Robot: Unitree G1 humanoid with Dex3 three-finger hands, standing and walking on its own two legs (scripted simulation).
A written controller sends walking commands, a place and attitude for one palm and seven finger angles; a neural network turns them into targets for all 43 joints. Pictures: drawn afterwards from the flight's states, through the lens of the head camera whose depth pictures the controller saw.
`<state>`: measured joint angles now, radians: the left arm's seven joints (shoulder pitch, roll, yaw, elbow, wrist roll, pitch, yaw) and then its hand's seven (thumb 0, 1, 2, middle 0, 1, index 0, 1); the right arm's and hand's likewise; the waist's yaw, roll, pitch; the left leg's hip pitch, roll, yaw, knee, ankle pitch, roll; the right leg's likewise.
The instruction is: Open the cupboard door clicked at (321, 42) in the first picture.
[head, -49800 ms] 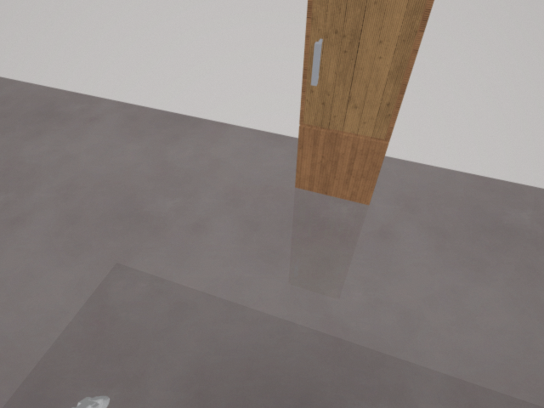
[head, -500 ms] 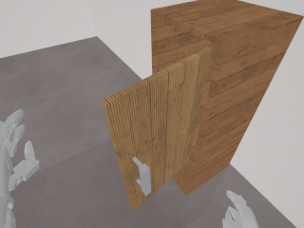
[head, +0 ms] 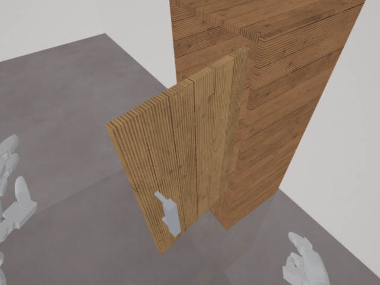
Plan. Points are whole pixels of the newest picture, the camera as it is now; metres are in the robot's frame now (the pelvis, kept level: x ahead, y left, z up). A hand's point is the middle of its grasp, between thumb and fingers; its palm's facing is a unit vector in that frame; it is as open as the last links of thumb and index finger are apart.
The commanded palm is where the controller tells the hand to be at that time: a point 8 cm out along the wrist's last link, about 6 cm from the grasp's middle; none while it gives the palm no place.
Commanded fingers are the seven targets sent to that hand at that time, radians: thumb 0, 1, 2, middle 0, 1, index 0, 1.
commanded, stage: step back with the hand held close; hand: left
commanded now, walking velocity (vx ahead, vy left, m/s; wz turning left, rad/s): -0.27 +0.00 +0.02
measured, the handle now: (167, 214) +0.30 +0.09 -0.06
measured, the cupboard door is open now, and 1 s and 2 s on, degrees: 100 100 100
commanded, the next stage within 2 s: stop stepping back and stand still in 0.96 s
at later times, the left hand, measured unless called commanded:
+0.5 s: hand out of the picture +0.11 +0.29 +0.15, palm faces +0.42 -0.75 -0.50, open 7.4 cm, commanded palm +0.05 +0.33 +0.17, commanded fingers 0.00 0.90 0.90 -0.20 -0.30 -0.20 -0.30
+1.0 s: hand out of the picture +0.01 +0.31 +0.17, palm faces +0.49 -0.77 -0.41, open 7.4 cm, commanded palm -0.05 +0.33 +0.17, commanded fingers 0.00 0.90 0.90 -0.20 -0.30 -0.20 -0.30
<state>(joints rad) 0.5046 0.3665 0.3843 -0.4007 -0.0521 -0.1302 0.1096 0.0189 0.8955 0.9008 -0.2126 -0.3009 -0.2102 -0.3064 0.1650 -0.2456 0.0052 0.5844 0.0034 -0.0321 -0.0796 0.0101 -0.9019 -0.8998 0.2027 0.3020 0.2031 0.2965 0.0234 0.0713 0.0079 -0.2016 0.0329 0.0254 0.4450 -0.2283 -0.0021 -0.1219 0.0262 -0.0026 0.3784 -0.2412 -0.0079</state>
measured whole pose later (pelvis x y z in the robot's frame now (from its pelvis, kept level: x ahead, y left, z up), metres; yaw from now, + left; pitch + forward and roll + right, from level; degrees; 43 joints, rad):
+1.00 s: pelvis -0.19 +0.03 -0.01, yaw +1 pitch +2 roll -5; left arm 0.50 0.42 0.45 -0.53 -0.05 -0.19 0.16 0.02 0.89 0.90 -0.21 -0.30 -0.21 -0.31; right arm 0.14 -0.17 0.00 0.61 -0.02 -0.12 -0.05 0.01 -0.90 -0.90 0.20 0.30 0.20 0.30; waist 0.03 0.02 0.00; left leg -0.46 0.06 0.04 0.40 0.01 0.07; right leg -0.28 0.11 0.00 0.96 -0.50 0.00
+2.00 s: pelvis -0.29 +0.02 -0.01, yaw -3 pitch +0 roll +1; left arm 0.55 0.37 0.40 -0.44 -0.02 -0.22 0.16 0.02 0.89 0.90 -0.22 -0.30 -0.22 -0.31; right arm 0.23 -0.18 0.03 0.65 0.00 -0.11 -0.06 0.01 -0.90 -0.90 0.20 0.30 0.20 0.30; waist 0.03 0.00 0.00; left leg -0.37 0.02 0.05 0.78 -0.34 0.00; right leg -0.19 0.02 -0.06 0.51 -0.32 -0.06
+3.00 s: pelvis -0.32 +0.03 +0.00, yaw -1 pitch -2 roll +0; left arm 0.31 0.10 0.01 1.15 0.01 0.00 0.03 0.01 0.91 0.90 -0.20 -0.30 -0.20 -0.30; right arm 0.35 -0.10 0.00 1.16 -0.02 0.01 -0.04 0.00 -0.91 -0.90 0.20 0.30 0.20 0.30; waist 0.00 0.01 0.03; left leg -0.22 0.01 0.03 0.44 -0.18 0.00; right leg -0.16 0.03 -0.05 0.44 -0.24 -0.05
